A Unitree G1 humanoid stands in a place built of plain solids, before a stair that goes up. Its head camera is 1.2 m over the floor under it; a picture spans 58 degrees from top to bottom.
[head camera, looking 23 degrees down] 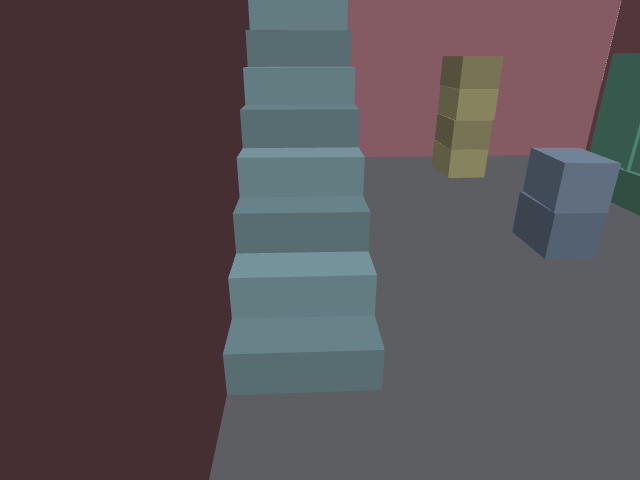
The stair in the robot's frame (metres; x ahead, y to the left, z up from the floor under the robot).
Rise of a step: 0.19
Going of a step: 0.24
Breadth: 0.60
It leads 3 degrees to the left of straight ahead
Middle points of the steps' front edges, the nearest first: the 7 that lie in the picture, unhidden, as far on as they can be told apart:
1.31 0.06 0.19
1.55 0.07 0.38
1.78 0.08 0.57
2.02 0.09 0.76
2.25 0.10 0.95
2.49 0.11 1.14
2.72 0.12 1.34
